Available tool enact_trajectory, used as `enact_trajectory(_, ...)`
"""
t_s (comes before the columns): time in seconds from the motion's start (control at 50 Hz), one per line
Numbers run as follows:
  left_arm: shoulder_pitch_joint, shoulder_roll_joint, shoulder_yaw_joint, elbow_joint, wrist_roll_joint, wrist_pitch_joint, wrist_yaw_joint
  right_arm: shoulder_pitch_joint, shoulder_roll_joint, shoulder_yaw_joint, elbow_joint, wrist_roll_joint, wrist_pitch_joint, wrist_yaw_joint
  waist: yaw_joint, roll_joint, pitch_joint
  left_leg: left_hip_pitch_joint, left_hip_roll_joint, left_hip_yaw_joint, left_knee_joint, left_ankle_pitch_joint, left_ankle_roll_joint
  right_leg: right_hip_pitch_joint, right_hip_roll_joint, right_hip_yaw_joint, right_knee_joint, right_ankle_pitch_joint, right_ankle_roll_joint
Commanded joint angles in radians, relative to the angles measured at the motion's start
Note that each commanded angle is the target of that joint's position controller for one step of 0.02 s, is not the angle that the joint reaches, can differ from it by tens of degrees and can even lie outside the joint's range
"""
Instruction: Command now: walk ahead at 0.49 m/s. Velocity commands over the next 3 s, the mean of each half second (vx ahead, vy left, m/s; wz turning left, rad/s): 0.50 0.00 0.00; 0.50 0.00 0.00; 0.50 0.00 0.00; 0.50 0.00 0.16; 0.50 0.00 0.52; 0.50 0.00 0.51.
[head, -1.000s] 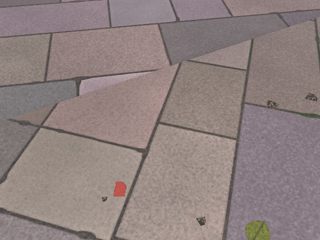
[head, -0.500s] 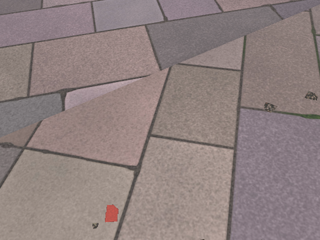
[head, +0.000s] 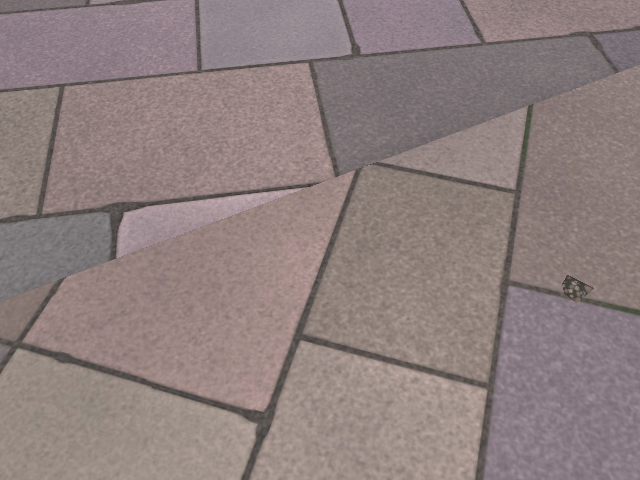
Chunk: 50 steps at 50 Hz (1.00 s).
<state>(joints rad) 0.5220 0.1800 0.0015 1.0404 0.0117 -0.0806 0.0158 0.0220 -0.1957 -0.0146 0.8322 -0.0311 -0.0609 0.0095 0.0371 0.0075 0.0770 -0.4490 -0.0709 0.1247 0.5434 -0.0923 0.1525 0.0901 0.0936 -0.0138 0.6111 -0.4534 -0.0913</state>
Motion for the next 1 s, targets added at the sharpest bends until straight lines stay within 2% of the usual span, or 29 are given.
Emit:
enact_trajectory(0.02,0.063,0.109,0.03,-0.077,-0.007,-0.007,-0.009,0.432,-0.241,-0.079,0.096,0.01,0.008,-0.007,-0.133,0.155,-0.317,0.728,0.459,-0.871,-0.242,-0.263,0.259,-0.664,0.008,0.076,0.848,-0.034,-0.008)
enact_trajectory(0.04,-0.033,0.153,0.037,-0.104,0.006,-0.008,-0.008,0.304,-0.182,-0.068,0.072,0.029,0.006,-0.001,-0.094,0.053,-0.145,0.574,0.426,-0.732,-0.313,-0.375,0.223,-0.729,-0.074,0.094,0.798,0.08,-0.023)
enact_trajectory(0.06,-0.108,0.154,0.04,-0.119,0.011,-0.011,-0.015,0.249,-0.124,-0.055,0.066,0.029,-0.002,0.004,-0.082,0.001,-0.053,0.435,0.387,-0.631,-0.358,-0.327,0.195,-0.708,-0.1,0.079,0.749,0.134,-0.024)
enact_trajectory(0.08,-0.124,0.133,0.04,-0.118,0.013,-0.006,-0.018,0.236,-0.089,-0.044,0.078,0.019,-0.013,0.005,-0.043,-0.045,-0.008,0.34,0.346,-0.544,-0.38,-0.22,0.158,-0.663,-0.131,0.082,0.691,0.157,-0.019)
enact_trajectory(0.1,-0.116,0.113,0.037,-0.117,0.023,0.006,-0.024,0.253,-0.072,-0.036,0.096,0.017,-0.025,0.0,-0.016,-0.042,-0.005,0.275,0.311,-0.471,-0.39,-0.121,0.132,-0.607,-0.152,0.084,0.641,0.164,-0.007)
enact_trajectory(0.12,-0.1,0.082,0.032,-0.11,0.026,0.018,-0.03,0.27,-0.066,-0.031,0.115,0.017,-0.034,-0.003,0.001,-0.025,-0.012,0.245,0.289,-0.413,-0.403,-0.061,0.115,-0.57,-0.162,0.077,0.603,0.169,0.005)
enact_trajectory(0.14,-0.104,0.07,0.03,-0.111,0.027,0.025,-0.035,0.3,-0.074,-0.032,0.131,0.019,-0.044,-0.003,0.006,-0.011,-0.013,0.233,0.277,-0.377,-0.409,0.002,0.112,-0.566,-0.166,0.063,0.576,0.176,0.015)
enact_trajectory(0.18,-0.165,0.072,0.032,-0.132,0.027,0.036,-0.041,0.339,-0.1,-0.035,0.154,0.023,-0.053,-0.002,0.005,0.009,0.003,0.227,0.256,-0.312,-0.435,0.038,0.102,-0.616,-0.188,0.037,0.509,0.226,0.032)
enact_trajectory(0.24,-0.323,0.087,0.033,-0.182,0.022,0.042,-0.044,0.398,-0.111,-0.032,0.172,0.026,-0.05,-0.001,-0.03,0.019,0.034,0.274,0.23,-0.259,-0.458,0.099,0.073,-0.726,-0.212,0.001,0.373,0.351,0.055)
enact_trajectory(0.32,-0.473,0.075,0.025,-0.224,0.011,0.04,-0.047,0.48,-0.106,-0.024,0.195,0.026,-0.046,-0.005,-0.08,0.042,0.029,0.361,0.21,-0.209,-0.437,0.218,0.026,-0.74,-0.19,-0.038,0.175,0.469,0.069)
enact_trajectory(0.4,-0.584,0.077,0.021,-0.256,0.009,0.037,-0.046,0.544,-0.108,-0.019,0.218,0.015,-0.042,-0.015,-0.116,0.058,0.034,0.496,0.237,-0.202,-0.39,0.317,0.035,-0.754,-0.156,-0.058,0.051,0.461,0.058)
enact_trajectory(0.44,-0.619,0.083,0.022,-0.273,0.009,0.031,-0.045,0.555,-0.117,-0.021,0.229,0.007,-0.038,-0.022,-0.117,0.064,0.04,0.561,0.266,-0.207,-0.357,0.374,0.049,-0.755,-0.144,-0.058,0.009,0.409,0.041)
enact_trajectory(0.48,-0.594,0.093,0.027,-0.274,0.008,0.022,-0.043,0.531,-0.13,-0.024,0.233,0.004,-0.037,-0.028,-0.086,0.07,0.034,0.586,0.285,-0.196,-0.298,0.507,0.042,-0.683,-0.121,-0.065,-0.042,0.332,0.01)
enact_trajectory(0.5,-0.533,0.103,0.034,-0.256,0.009,0.016,-0.037,0.509,-0.138,-0.026,0.232,0.004,-0.036,-0.03,-0.053,0.076,0.006,0.577,0.283,-0.181,-0.23,0.644,0.029,-0.584,-0.091,-0.076,-0.069,0.292,-0.008)
enact_trajectory(0.52,-0.414,0.119,0.045,-0.216,0.011,0.009,-0.03,0.494,-0.148,-0.028,0.233,0.007,-0.034,-0.029,-0.004,0.076,-0.053,0.564,0.27,-0.167,-0.104,0.747,0.015,-0.441,-0.057,-0.086,-0.108,0.283,-0.03)
enact_trajectory(0.54,-0.235,0.148,0.062,-0.156,0.021,-0.001,-0.019,0.474,-0.146,-0.027,0.228,0.013,-0.033,-0.027,0.072,0.049,-0.144,0.473,0.233,-0.132,0.089,0.689,-0.005,-0.211,-0.063,-0.073,-0.157,0.326,-0.061)
enact_trajectory(0.56,-0.048,0.232,0.086,-0.119,0.047,-0.009,-0.007,0.465,-0.114,-0.015,0.191,0.023,-0.037,-0.024,0.131,-0.038,-0.276,0.254,0.183,-0.097,0.383,0.342,-0.023,0.061,-0.285,0.164,-0.16,0.242,-0.117)
enact_trajectory(0.58,-0.019,0.302,0.105,-0.109,0.048,0.0,-0.013,0.591,-0.02,-0.003,0.189,0.056,-0.034,-0.015,0.069,-0.26,-0.387,-0.093,-0.007,-0.064,0.736,-0.416,-0.065,0.283,-0.541,0.645,-0.269,0.206,-0.267)
enact_trajectory(0.6,-0.09,0.233,0.095,-0.113,0.01,0.01,-0.024,0.513,-0.128,-0.031,0.194,0.026,-0.031,-0.019,0.058,-0.08,-0.293,-0.181,0.045,-0.187,0.791,-0.382,-0.046,0.186,-0.481,0.644,-0.326,0.147,-0.232)
enact_trajectory(0.62,-0.199,0.184,0.08,-0.126,0.0,0.008,-0.028,0.425,-0.121,-0.035,0.161,0.023,-0.035,-0.014,0.015,-0.065,-0.151,-0.197,0.087,-0.185,0.754,-0.277,-0.044,0.034,-0.446,0.481,-0.355,0.193,-0.198)
enact_trajectory(0.64,-0.249,0.136,0.07,-0.128,0.004,-0.001,-0.032,0.384,-0.102,-0.032,0.152,0.022,-0.037,-0.011,-0.01,-0.029,-0.089,-0.163,0.118,-0.178,0.705,-0.217,-0.049,-0.08,-0.402,0.381,-0.391,0.306,-0.172)
enact_trajectory(0.66,-0.257,0.109,0.061,-0.118,0.003,-0.008,-0.03,0.37,-0.09,-0.035,0.151,0.01,-0.027,-0.007,-0.035,-0.035,-0.058,-0.123,0.139,-0.174,0.661,-0.196,-0.057,-0.154,-0.358,0.302,-0.409,0.373,-0.142)
enact_trajectory(0.68,-0.252,0.078,0.051,-0.101,0.001,-0.013,-0.026,0.39,-0.066,-0.03,0.155,-0.001,-0.012,0.001,-0.062,-0.055,-0.053,-0.077,0.151,-0.168,0.626,-0.182,-0.069,-0.206,-0.324,0.239,-0.429,0.411,-0.118)
enact_trajectory(0.7,-0.222,0.075,0.048,-0.085,0.001,-0.02,-0.024,0.395,-0.052,-0.03,0.156,-0.004,-0.002,0.007,-0.07,-0.063,-0.056,-0.057,0.15,-0.157,0.609,-0.175,-0.078,-0.224,-0.313,0.211,-0.438,0.46,-0.115)
enact_trajectory(0.74,-0.17,0.099,0.052,-0.056,-0.005,-0.031,-0.021,0.363,-0.046,-0.032,0.144,-0.007,0.012,0.016,-0.081,-0.061,-0.041,-0.088,0.156,-0.137,0.576,-0.146,-0.092,-0.233,-0.296,0.163,-0.457,0.524,-0.117)
enact_trajectory(0.8,-0.11,0.116,0.051,-0.035,-0.003,-0.03,-0.02,0.223,-0.057,-0.033,0.096,-0.005,0.022,0.021,-0.06,-0.063,0.003,-0.191,0.177,-0.109,0.481,-0.041,-0.112,-0.222,-0.277,0.121,-0.491,0.541,-0.11)
enact_trajectory(0.9,-0.02,0.111,0.041,-0.009,-0.002,-0.029,-0.016,0.023,-0.046,-0.018,0.032,0.009,0.018,0.022,-0.01,-0.069,0.027,-0.2,0.156,-0.066,0.225,0.091,-0.124,-0.16,-0.259,0.072,-0.493,0.64,-0.088)
enact_trajectory(1.0,0.052,0.12,0.041,0.025,0.012,-0.021,-0.002,-0.095,-0.058,-0.016,-0.012,0.011,0.01,0.018,0.019,-0.075,0.047,-0.211,0.126,-0.05,0.086,0.055,-0.09,0.001,-0.307,0.071,-0.447,0.725,-0.107)
